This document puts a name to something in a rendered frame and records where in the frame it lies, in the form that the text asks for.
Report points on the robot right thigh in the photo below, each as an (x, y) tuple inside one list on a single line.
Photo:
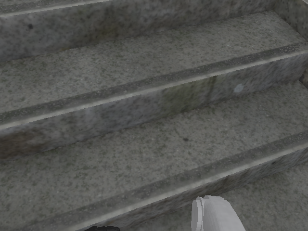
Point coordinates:
[(214, 213)]

